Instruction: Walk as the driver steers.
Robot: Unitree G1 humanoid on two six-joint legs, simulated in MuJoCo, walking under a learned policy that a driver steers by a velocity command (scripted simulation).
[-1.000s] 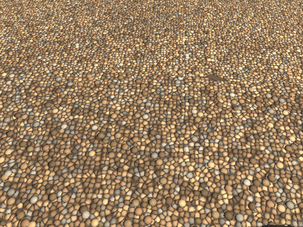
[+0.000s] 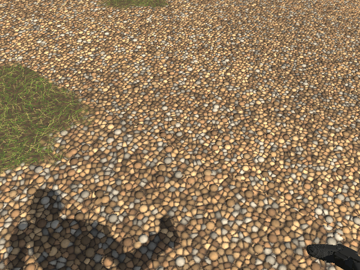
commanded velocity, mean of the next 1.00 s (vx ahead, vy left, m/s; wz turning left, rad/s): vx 0.50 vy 0.00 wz -0.38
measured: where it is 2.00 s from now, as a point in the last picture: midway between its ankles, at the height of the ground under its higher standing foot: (317, 210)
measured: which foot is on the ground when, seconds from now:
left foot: up 0.00-0.04, down 0.06-0.60, up 0.62-1.00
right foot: down 0.00-0.08, up 0.10-0.60, down 0.62-1.00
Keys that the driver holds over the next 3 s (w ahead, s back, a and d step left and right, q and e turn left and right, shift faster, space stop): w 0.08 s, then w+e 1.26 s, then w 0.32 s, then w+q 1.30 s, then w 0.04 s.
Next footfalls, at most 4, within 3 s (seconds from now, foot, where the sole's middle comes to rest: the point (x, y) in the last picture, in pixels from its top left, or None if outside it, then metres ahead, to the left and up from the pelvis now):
0.06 left None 0.20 0.13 -0.78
0.62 right None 0.47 -0.13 -0.78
1.06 left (218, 195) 0.77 -0.03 -0.78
1.80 right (349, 225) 0.79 -0.63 -0.97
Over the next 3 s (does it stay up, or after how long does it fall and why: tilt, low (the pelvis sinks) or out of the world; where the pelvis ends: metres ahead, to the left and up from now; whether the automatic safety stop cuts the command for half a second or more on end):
stays up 1.30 -0.78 -0.22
